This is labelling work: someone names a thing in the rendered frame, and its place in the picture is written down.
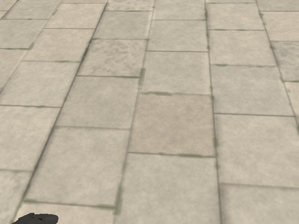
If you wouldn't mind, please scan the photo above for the robot left hand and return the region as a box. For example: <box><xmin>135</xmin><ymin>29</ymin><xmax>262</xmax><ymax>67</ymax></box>
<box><xmin>12</xmin><ymin>213</ymin><xmax>58</xmax><ymax>224</ymax></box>

